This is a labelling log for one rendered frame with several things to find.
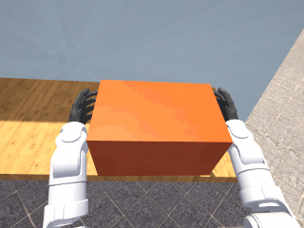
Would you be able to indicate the right robot hand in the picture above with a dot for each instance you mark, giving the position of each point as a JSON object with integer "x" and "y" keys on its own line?
{"x": 226, "y": 105}

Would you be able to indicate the carton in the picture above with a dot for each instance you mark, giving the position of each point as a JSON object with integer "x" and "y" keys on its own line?
{"x": 141, "y": 128}

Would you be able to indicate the table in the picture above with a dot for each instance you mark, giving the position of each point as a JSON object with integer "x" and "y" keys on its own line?
{"x": 32, "y": 114}

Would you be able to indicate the robot right upper arm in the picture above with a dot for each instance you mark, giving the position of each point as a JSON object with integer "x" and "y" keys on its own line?
{"x": 269, "y": 220}

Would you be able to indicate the robot left forearm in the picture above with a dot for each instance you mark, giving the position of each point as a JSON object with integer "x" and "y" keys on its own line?
{"x": 67, "y": 200}

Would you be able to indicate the left robot hand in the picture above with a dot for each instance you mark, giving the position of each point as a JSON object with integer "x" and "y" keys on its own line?
{"x": 79, "y": 110}

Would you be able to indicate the robot right forearm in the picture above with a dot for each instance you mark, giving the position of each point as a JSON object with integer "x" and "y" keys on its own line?
{"x": 257, "y": 187}

